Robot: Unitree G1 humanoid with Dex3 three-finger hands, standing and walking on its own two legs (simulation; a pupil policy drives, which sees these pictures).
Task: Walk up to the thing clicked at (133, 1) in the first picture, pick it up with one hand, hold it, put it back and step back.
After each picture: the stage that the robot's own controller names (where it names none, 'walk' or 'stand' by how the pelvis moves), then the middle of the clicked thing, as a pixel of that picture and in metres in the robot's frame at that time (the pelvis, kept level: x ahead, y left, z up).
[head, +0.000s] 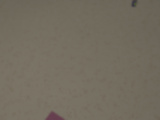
stand; (134, 2) +2.26 -0.75 -0.72
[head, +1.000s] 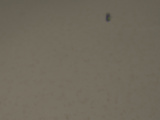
walk; (107, 17) +2.24 -0.21 -0.69
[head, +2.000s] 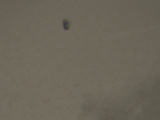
walk; (65, 24) +1.59 +0.29 -0.71
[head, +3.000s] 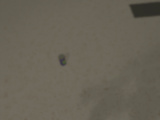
walk; (62, 60) +1.08 +0.33 -0.72
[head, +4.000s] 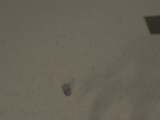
walk; (66, 89) +0.71 +0.27 -0.72
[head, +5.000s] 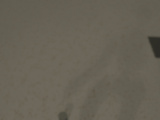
walk; (63, 118) +0.46 +0.19 -0.70
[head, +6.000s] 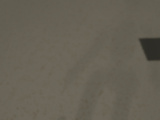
stand; out of the picture +0.33 +0.22 -0.71
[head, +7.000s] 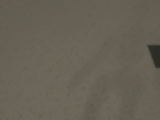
stand; out of the picture +0.34 +0.19 -0.72
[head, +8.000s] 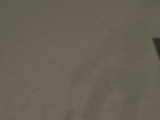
stand; out of the picture +0.37 +0.17 -0.72
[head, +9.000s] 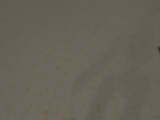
stand; out of the picture +0.34 +0.16 -0.72
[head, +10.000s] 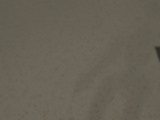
stand; out of the picture +0.36 +0.18 -0.72
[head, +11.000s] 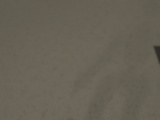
stand; out of the picture +0.34 +0.19 -0.72
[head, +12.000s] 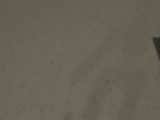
go down; out of the picture +0.35 +0.19 -0.72
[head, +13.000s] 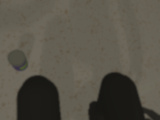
go down; (18, 61) +0.42 +0.23 -0.29
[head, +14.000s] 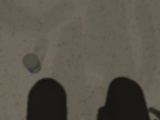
approach; (32, 64) +0.43 +0.22 -0.30
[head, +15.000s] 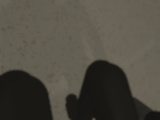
close in; out of the picture +0.41 +0.26 -0.22
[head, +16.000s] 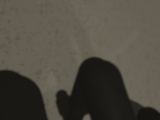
close; out of the picture +0.40 +0.27 -0.22
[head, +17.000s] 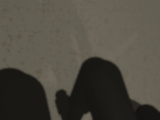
lift; out of the picture +0.39 +0.26 -0.23
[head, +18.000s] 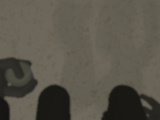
lift; (22, 79) +0.32 +0.22 -0.05
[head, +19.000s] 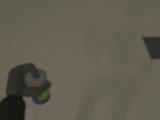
hold; (38, 87) +0.33 +0.17 +0.02
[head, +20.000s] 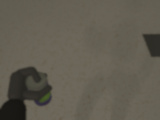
hold; (39, 89) +0.33 +0.17 +0.00
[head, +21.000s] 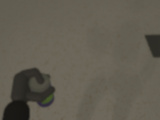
crouch; (42, 90) +0.32 +0.16 +0.00
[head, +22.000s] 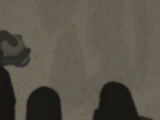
crouch; (17, 52) +0.44 +0.21 -0.10
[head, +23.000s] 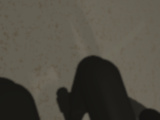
lower; out of the picture +0.43 +0.29 -0.23
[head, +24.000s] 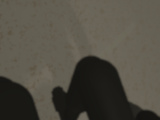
lower; out of the picture +0.43 +0.29 -0.23
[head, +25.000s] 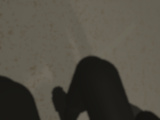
lower; out of the picture +0.43 +0.29 -0.23
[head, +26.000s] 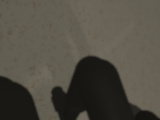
lower; out of the picture +0.43 +0.29 -0.23
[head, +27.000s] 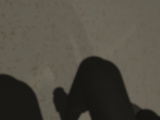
loosen; out of the picture +0.42 +0.28 -0.23
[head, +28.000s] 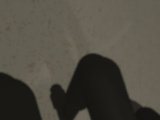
withdraw; out of the picture +0.42 +0.27 -0.23
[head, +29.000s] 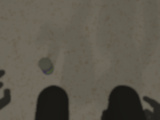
walk; (46, 66) +0.45 +0.20 -0.39
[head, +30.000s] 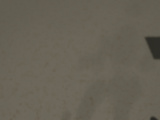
stand; out of the picture +0.38 +0.17 -0.66
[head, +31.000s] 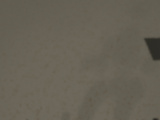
stand; out of the picture +0.39 +0.19 -0.67
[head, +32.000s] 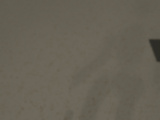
stand; out of the picture +0.39 +0.18 -0.70
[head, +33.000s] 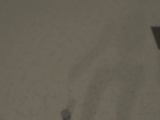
walk; (66, 115) +0.42 +0.16 -0.71
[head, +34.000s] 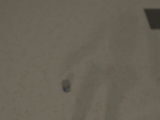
walk; (66, 86) +0.60 +0.14 -0.70
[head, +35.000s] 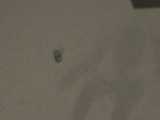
walk; (57, 56) +0.90 +0.28 -0.69
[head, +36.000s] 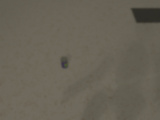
stand; (64, 62) +0.99 +0.21 -0.71
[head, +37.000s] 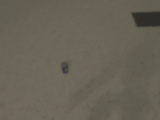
stand; (64, 67) +0.99 +0.22 -0.72
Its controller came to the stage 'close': yes
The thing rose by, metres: 0.71
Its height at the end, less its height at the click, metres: +0.00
